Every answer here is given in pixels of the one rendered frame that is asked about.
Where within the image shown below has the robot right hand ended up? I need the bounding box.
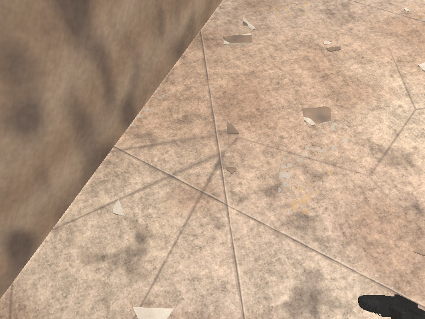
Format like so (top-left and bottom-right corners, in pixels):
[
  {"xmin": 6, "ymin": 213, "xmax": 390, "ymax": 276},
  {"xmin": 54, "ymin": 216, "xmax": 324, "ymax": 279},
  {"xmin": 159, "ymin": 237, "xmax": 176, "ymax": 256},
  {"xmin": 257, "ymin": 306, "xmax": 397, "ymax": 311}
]
[{"xmin": 358, "ymin": 294, "xmax": 425, "ymax": 319}]

